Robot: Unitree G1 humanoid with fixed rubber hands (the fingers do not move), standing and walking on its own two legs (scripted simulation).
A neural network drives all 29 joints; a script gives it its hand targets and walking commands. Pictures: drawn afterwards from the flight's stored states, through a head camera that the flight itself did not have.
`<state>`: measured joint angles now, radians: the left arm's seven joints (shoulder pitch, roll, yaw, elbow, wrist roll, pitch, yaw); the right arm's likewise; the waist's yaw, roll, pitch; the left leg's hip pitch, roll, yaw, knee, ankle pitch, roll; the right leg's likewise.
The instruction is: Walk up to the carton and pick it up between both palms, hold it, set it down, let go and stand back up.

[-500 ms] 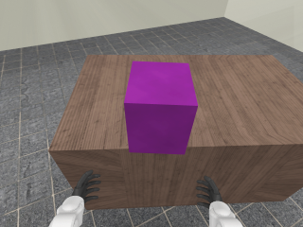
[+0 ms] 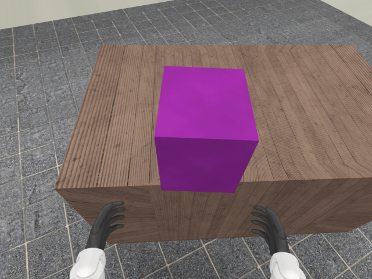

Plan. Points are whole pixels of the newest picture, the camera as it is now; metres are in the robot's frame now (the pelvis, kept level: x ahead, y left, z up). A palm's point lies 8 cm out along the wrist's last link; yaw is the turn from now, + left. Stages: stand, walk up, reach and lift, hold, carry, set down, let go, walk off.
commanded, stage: reach and lift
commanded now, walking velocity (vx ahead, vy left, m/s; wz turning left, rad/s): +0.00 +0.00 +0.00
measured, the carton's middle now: (200, 132) +0.47 -0.05 +0.00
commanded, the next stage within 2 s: none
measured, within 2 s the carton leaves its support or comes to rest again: neither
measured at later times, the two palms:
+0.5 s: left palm (92, 216) +0.26 +0.21 -0.03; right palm (260, 215) +0.25 -0.17 -0.03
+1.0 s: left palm (95, 182) +0.32 +0.20 +0.01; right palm (269, 186) +0.30 -0.19 +0.00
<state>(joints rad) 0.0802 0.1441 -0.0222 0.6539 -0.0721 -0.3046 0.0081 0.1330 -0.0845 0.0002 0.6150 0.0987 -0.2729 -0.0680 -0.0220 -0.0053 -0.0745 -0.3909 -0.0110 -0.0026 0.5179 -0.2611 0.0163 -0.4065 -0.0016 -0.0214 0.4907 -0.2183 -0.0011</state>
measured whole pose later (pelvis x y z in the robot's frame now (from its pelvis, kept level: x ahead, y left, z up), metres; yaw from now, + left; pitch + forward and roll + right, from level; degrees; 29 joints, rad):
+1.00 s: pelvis +0.00 +0.01 +0.01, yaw -2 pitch +9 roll -1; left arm -0.33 0.19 -0.05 0.84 -0.19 -0.25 0.05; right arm -0.29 -0.16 0.00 0.84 0.19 -0.26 -0.10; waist 0.02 -0.01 -0.11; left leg -0.37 -0.02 0.02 0.43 -0.22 0.03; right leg -0.39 0.00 0.03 0.39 -0.15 0.02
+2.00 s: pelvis -0.01 +0.00 +0.01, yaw +1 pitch +17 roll +0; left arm -0.94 0.32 0.05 1.06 -0.22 0.14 0.00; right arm -0.84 -0.18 -0.12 0.90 0.15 0.21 -0.16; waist -0.03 -0.01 -0.22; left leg -0.48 -0.02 -0.03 0.27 -0.09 0.01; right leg -0.49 0.00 -0.01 0.25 -0.06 0.00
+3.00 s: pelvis +0.00 -0.01 +0.00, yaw +1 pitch +33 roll +1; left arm -1.02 0.31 0.06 1.22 -0.22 -0.07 0.00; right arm -0.95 -0.24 -0.05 1.15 0.19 -0.06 -0.08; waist -0.04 -0.03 -0.27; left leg -0.72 -0.02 -0.03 0.13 0.01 -0.01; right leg -0.77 0.01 0.02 0.19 0.01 -0.01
